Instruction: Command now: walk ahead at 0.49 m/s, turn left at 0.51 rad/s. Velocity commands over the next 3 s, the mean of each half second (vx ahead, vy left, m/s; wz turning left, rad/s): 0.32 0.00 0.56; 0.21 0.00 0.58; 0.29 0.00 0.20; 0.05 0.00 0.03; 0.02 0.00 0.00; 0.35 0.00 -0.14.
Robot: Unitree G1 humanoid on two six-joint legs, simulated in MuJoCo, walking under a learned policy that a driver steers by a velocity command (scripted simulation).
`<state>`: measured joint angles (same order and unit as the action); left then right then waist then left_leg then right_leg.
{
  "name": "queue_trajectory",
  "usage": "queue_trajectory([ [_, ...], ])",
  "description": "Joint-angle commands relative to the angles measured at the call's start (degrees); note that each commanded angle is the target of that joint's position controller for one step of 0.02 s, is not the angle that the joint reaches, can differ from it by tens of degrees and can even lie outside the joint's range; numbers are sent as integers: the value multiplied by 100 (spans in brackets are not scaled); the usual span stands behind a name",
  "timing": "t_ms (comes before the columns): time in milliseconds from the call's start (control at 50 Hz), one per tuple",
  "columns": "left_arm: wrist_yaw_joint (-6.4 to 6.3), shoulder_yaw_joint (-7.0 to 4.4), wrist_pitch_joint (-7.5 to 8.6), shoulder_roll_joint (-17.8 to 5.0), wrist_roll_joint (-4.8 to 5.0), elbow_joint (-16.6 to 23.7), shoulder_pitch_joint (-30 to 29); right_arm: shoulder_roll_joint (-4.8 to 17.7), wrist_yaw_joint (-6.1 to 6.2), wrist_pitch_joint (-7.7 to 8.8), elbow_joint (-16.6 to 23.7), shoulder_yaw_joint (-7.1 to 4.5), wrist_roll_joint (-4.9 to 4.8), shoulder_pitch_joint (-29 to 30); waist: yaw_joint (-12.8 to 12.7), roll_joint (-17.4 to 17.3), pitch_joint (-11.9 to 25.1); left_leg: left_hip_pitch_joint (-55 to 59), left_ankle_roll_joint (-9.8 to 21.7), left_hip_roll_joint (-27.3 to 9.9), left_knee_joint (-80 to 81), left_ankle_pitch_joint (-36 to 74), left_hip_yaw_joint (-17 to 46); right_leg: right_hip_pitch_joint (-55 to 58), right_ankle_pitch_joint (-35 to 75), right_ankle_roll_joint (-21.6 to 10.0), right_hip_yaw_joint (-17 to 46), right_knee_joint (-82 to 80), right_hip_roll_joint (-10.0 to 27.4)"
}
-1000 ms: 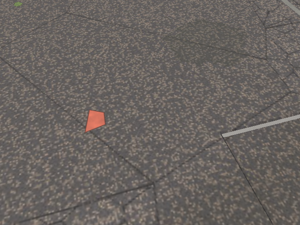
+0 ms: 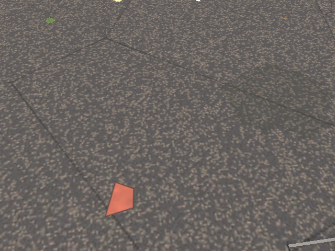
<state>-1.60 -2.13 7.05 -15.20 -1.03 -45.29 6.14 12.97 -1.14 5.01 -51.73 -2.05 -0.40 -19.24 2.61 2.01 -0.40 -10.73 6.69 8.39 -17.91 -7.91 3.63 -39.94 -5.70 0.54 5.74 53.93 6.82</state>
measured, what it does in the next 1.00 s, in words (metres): walks ahead, turning left: right foot, then left foot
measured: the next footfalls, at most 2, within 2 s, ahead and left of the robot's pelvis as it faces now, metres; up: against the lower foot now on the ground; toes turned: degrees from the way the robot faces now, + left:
right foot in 0.22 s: +0.31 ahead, -0.14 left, +0.00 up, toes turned +12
left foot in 0.68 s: +0.27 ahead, +0.12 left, +0.00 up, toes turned +27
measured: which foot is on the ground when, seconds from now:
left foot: down 0.00-0.22, up 0.24-0.66, down 0.68-1.00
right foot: up 0.00-0.20, down 0.22-0.70, up 0.72-1.00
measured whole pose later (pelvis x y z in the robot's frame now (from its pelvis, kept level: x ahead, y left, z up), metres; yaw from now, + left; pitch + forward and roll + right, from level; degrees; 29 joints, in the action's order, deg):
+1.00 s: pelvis +0.30 +0.03 +0.00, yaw +35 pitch +3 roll -2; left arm 1.2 -4.1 4.7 -17.4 0.1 -42.9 5.8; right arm 15.5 0.8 1.7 -36.3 -3.6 -0.8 -19.2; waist 2.3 1.7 0.9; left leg -13.0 3.4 3.5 -22.4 -12.2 7.2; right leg -30.9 -9.4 1.5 3.3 39.4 1.5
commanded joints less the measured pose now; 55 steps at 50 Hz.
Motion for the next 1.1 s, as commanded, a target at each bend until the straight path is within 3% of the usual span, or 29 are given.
queue_trajectory([
  [20, -26, -39, 7, -213, 9, 399, -274, 962, 133, 66, 446, -230, -73, 62, -57, -499, -168, -930, 756, -1223, 760, 395, 1105, 778, 1025, 131, -262, -1397, -347],
  [60, 20, -25, 28, -215, 82, 522, -625, 1009, 151, 29, 428, -252, -107, -125, 99, -592, -87, -671, 659, -1274, 610, 200, 1253, 967, 1171, 176, -279, -1977, -515],
  [120, 113, -62, 93, -394, 141, 713, -948, 941, 181, -42, 391, -250, -141, -353, 193, -599, -27, -3, 620, -1487, 167, -52, 1763, 991, 909, 146, -92, -2503, -597],
  [160, 168, -119, 173, -564, 124, 780, -925, 998, 224, -109, 452, -274, -105, -285, 71, -719, -21, 316, 534, -1545, -293, 346, 2072, 1228, 410, 32, -69, -2821, -701],
  [200, 143, -221, 245, -757, 33, 630, -150, 884, 259, -203, 605, -250, -79, -56, -352, -858, 392, 330, 216, -1135, -1318, 1351, 1973, 2351, 598, -253, -212, -3307, -698],
  [220, 102, -304, 261, -1082, -85, 557, 701, 637, 253, -191, 817, -156, -17, 145, -734, -519, 1215, -356, -67, -810, -2757, 1039, 1581, 3898, 1716, -675, 373, -2946, 159],
  [240, 56, -384, 150, -1460, -171, 538, 1215, 212, 237, -138, 844, -38, -31, -817, -476, 1035, 2118, -2207, -509, 42, -4505, -2048, 777, 6048, 3336, -1695, 2162, -2580, 1702],
  [260, 91, -352, 40, -1135, -7, 518, 1336, 698, 215, -117, 866, -87, -106, -1131, -450, 1542, 2485, -2978, -621, -297, -5593, -3108, 761, 6161, 2709, -2005, 3300, -2787, 2267],
  [280, 75, -236, -32, -672, 18, 688, 1023, 1145, 239, -207, 852, -231, -165, -703, -548, 746, 1744, -3251, -763, -561, -6047, -2696, 781, 5477, 2482, -1730, 2547, -2876, 1944],
  [300, 62, -168, -108, -520, 29, 750, 685, 1207, 264, -304, 988, -281, -125, -229, -510, 240, 1201, -3238, -887, -742, -6033, -2306, 511, 4723, 2739, -1465, 1640, -2950, 1595],
  [320, 75, -131, -158, -457, 40, 737, 424, 1126, 280, -390, 1068, -308, -64, -41, -371, 81, 781, -3110, -970, -902, -5807, -2074, 384, 4026, 2905, -1330, 1093, -3086, 1257],
  [360, 110, -151, -187, -525, -11, 664, 179, 736, 265, -546, 1136, -274, -82, -146, -132, 389, 390, -2539, -1012, -1046, -5263, -1683, 56, 2983, 2599, -1213, 292, -3548, 805],
  [400, 105, -222, -193, -684, -38, 612, 131, 532, 258, -614, 1322, -233, -97, -34, -110, 573, 374, -2434, -1068, -1074, -4770, -1375, -89, 2818, 2752, -1377, -55, -3806, 806],
  [480, 13, -301, -305, -873, 57, 566, 40, 571, 184, -643, 1605, -242, -36, 367, -170, 440, 688, -2175, -1006, -1225, -3748, -523, -139, 3059, 2548, -1448, -479, -3870, 1022],
  [600, 48, -399, -452, -1158, 201, 431, 132, 741, 1, -727, 2050, -331, -37, 1071, -372, 569, 483, -1624, -708, -1131, -2430, -578, -487, 3221, 1439, -1204, -802, -3616, 1194],
  [660, 43, -427, -503, -1185, 319, 367, 138, 757, -48, -715, 2105, -403, -41, 919, -223, 528, 502, -976, -412, -891, -1148, -158, -735, 3345, 1172, -841, -994, -2929, 1107],
  [680, 57, -406, -521, -1044, 283, 250, 464, 944, 9, -706, 2020, -495, -27, 668, -211, 251, 640, -290, -227, -771, -756, 272, -658, 3040, 581, -569, -1206, -2407, 867],
  [700, 93, -317, -526, -744, 89, 295, 594, 1520, 126, -695, 1988, -689, -39, 191, -129, -856, 905, 893, 183, -1666, -584, 1360, 632, 1905, -771, -139, -1659, -944, 374],
  [720, 141, -182, -481, -464, -91, 717, 408, 2041, 167, -652, 2065, -755, -58, -96, -150, -2074, 1031, 1884, 1307, -2823, -451, 792, 2732, -188, -3377, 200, -1461, 710, -477],
  [740, 185, -267, -382, -715, 49, 775, -59, 1719, 90, -499, 2004, -675, -4, -386, 315, -1362, 1239, 1730, 1544, -2919, 92, -761, 3293, -742, -3187, 114, -384, 1412, -526],
  [760, 226, -333, -328, -911, 221, 854, -279, 1515, 62, -376, 1985, -584, -4, -233, 210, -1120, 864, 1457, 1261, -2688, 314, -1814, 3000, -899, -2633, -68, -200, 1423, -373],
  [780, 219, -376, -314, -964, 224, 770, -234, 1328, 72, -330, 2018, -516, -54, 118, 19, -863, 564, 1008, 970, -2470, 386, -2265, 2640, -798, -2098, -139, -183, 1195, -226],
  [800, 198, -405, -309, -1011, 129, 721, -206, 1190, 88, -326, 2073, -447, -84, 366, -89, -876, 363, 632, 841, -2300, 492, -2233, 2400, -609, -1732, -124, -179, 870, -171],
  [840, 218, -396, -246, -883, 47, 671, -91, 1128, 148, -307, 2174, -399, 9, 613, -263, -959, 283, 106, 750, -1930, 658, -1696, 1975, -24, -1041, -56, -317, 461, -285],
  [880, 229, -358, -184, -745, 57, 628, -142, 1168, 205, -261, 2135, -417, 38, 505, -234, -840, 313, 68, 735, -1777, 613, -1086, 1701, 201, -615, 27, -373, -192, -425],
  [940, 253, -260, -145, -533, 90, 691, -457, 1293, 247, -238, 2012, -470, -35, 259, -83, -922, 252, -45, 691, -1674, 484, -875, 1563, 601, -310, 116, -345, -1297, -607],
  [1040, 359, -212, -62, -583, 170, 785, -679, 1255, 180, -223, 1770, -431, -68, -74, 120, -991, 168, -142, 663, -1864, 281, -1092, 1794, 1197, -256, 50, -352, -2071, -630],
  [1100, 372, -245, 6, -657, 192, 765, -387, 1171, 134, -239, 1714, -382, -64, -15, -76, -1014, 129, -207, 540, -1830, -10, -1146, 1965, 1840, -354, -172, -465, -2528, -659],
])
Over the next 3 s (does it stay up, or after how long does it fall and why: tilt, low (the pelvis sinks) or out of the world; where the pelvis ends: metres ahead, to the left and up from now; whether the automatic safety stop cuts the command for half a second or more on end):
stays up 0.58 0.26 0.00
